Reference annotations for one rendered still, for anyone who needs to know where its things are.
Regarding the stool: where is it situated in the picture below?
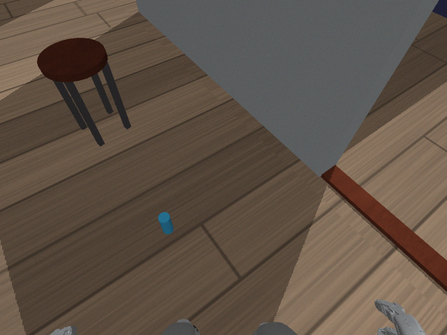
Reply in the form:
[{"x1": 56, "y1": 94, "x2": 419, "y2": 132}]
[{"x1": 37, "y1": 38, "x2": 131, "y2": 147}]

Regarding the can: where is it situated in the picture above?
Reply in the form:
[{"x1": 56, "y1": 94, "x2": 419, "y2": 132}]
[{"x1": 158, "y1": 212, "x2": 174, "y2": 235}]

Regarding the right robot hand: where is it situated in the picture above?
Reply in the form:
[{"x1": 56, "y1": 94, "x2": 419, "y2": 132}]
[{"x1": 374, "y1": 299, "x2": 426, "y2": 335}]

